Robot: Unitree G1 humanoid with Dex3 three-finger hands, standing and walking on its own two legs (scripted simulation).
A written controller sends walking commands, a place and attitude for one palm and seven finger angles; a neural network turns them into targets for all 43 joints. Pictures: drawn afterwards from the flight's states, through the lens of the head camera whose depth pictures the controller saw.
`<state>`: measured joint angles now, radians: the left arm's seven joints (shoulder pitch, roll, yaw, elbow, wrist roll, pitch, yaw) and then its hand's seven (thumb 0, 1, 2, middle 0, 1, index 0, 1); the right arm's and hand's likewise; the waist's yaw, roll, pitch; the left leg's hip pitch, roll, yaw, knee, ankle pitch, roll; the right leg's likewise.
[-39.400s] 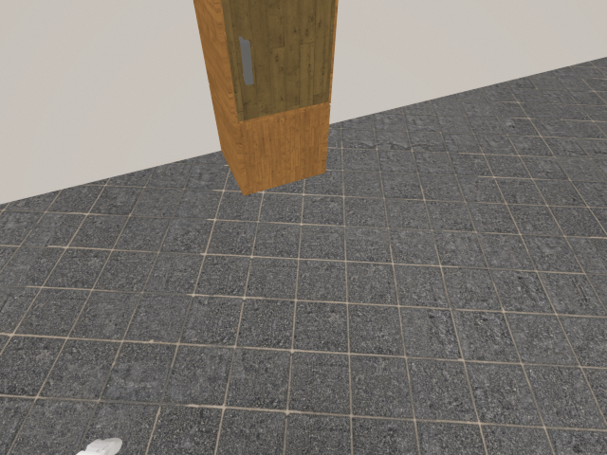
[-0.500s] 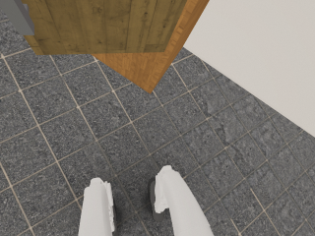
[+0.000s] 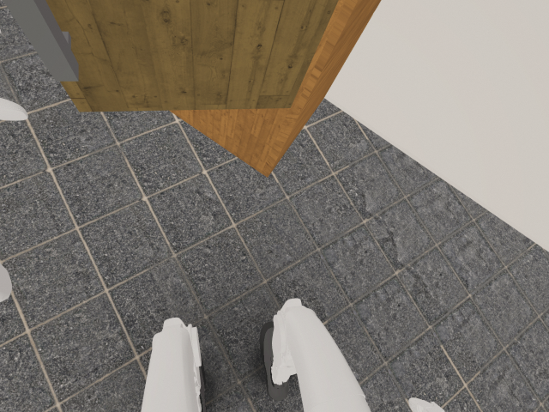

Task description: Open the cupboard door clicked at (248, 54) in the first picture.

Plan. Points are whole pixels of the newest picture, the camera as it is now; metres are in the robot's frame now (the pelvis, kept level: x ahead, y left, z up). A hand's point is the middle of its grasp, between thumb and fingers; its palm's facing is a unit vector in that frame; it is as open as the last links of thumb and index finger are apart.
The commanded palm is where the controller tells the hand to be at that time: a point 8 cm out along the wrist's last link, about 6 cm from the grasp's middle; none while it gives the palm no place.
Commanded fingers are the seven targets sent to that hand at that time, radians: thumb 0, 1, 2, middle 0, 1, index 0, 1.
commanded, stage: move the hooked fingers beside the handle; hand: left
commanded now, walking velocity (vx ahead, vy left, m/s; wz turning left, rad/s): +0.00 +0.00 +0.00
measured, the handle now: (43, 13) +0.60 +0.23 +0.05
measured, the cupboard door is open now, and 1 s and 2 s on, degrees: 41 41 41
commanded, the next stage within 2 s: slide the fingers in behind the handle in 0.04 s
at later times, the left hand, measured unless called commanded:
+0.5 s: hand out of the picture +0.54 +0.27 +0.05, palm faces +0.05 -1.00 -0.02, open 14.0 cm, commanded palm +0.54 +0.29 +0.05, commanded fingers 0.00 -0.50 0.30 -0.30 -1.20 -0.30 -1.20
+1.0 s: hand (41, 50) +0.54 +0.23 +0.06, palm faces +0.05 -1.00 -0.04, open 14.0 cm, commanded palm +0.53 +0.25 +0.05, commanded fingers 0.00 -0.50 0.30 -0.30 -1.20 -0.30 -1.20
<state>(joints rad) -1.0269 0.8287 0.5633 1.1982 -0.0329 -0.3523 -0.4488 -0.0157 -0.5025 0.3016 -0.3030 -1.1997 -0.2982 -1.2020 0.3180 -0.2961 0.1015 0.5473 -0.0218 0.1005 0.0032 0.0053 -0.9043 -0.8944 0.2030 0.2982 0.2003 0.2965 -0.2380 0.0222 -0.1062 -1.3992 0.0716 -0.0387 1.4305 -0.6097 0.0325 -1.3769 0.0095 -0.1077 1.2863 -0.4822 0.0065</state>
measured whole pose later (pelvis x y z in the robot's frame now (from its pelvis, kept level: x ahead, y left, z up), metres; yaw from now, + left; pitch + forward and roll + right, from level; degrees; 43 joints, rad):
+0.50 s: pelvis -0.01 +0.00 +0.00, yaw +0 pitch +33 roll -7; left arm -1.05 0.79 0.53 1.18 -0.03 -0.33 -0.41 -0.02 -0.50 0.30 -0.30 -1.20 -0.30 -1.20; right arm 0.34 -0.28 0.11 0.57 -0.02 0.09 0.01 0.01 -0.90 -0.89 0.20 0.30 0.20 0.30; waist -0.25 0.03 -0.11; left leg -1.41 0.07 -0.04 1.44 -0.60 0.03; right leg -1.39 0.01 -0.11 1.29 -0.47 0.00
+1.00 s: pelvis +0.00 -0.01 +0.01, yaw +1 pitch +31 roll -6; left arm -1.01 0.65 0.47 1.17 -0.03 -0.40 -0.29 -0.02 -0.50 0.30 -0.30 -1.20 -0.30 -1.20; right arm 0.34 -0.27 0.08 0.59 -0.04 0.09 0.03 0.01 -0.90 -0.89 0.20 0.30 0.20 0.30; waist -0.23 0.04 -0.12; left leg -1.35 0.07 -0.03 1.39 -0.59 0.02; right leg -1.34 0.01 -0.09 1.27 -0.48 0.00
